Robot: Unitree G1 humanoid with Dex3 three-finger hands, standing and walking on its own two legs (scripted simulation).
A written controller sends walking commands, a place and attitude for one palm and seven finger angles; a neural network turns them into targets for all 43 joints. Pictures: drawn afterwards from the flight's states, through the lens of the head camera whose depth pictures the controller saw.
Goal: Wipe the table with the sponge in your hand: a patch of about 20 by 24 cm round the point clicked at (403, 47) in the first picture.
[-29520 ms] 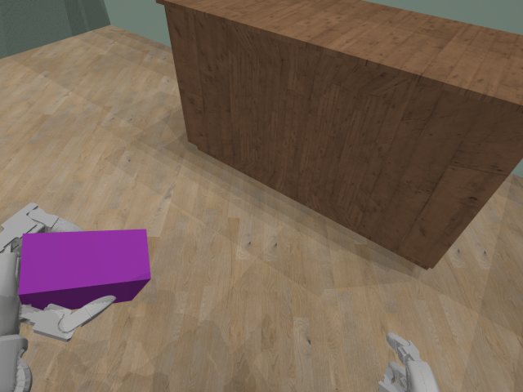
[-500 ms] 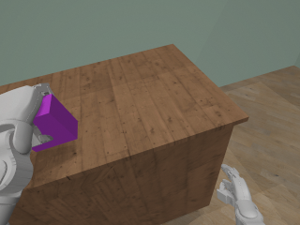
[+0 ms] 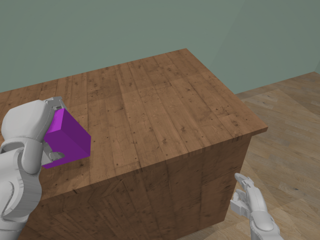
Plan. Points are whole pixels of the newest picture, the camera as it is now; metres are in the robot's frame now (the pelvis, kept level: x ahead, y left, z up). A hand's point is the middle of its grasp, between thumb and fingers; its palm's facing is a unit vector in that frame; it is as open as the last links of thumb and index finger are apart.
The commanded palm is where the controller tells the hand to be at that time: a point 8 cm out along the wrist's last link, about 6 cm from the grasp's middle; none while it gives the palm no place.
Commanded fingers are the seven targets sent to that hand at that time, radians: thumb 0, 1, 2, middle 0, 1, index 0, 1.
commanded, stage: lower the sponge onto the table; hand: left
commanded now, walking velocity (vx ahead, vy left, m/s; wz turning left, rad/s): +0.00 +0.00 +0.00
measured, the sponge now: (60, 144) +0.25 +0.29 +0.15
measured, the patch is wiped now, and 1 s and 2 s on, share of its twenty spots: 0.00 0.05 0.45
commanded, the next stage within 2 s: wipe forward along the first lane in 1.06 s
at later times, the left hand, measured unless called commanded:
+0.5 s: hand (51, 143) +0.24 +0.29 +0.17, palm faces +0.13 -0.05 -0.99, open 10.1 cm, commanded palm +0.19 +0.29 +0.24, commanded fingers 0.00 0.10 1.30 -1.20 -1.60 -1.20 -1.60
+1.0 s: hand (47, 148) +0.23 +0.31 +0.16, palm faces +0.12 -0.04 -0.99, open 10.1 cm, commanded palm +0.19 +0.29 +0.22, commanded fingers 0.00 0.10 1.30 -1.20 -1.60 -1.20 -1.60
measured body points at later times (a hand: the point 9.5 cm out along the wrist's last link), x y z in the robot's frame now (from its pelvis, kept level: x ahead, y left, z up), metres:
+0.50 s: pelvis +0.00 -0.01 +0.00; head -0.01 -0.06 +0.45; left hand +0.22 +0.29 +0.22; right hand +0.27 -0.20 -0.07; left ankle +0.02 +0.10 -0.74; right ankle +0.02 -0.08 -0.74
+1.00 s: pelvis +0.00 -0.01 +0.00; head -0.02 -0.06 +0.44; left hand +0.22 +0.31 +0.21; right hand +0.26 -0.20 -0.08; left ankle +0.02 +0.10 -0.74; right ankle +0.02 -0.08 -0.74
